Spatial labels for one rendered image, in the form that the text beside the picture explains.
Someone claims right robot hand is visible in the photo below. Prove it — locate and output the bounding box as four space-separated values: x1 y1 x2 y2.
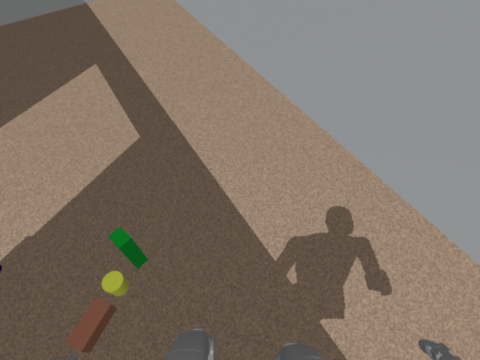
418 339 462 360

